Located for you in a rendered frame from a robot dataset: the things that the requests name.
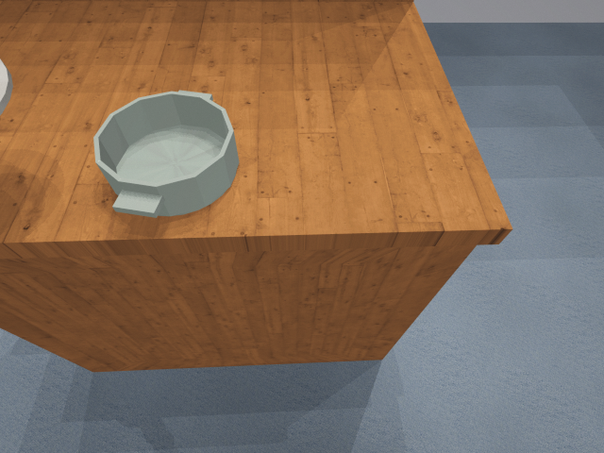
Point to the table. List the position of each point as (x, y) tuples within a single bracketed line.
[(359, 191)]

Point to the pot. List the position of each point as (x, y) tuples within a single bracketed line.
[(167, 154)]

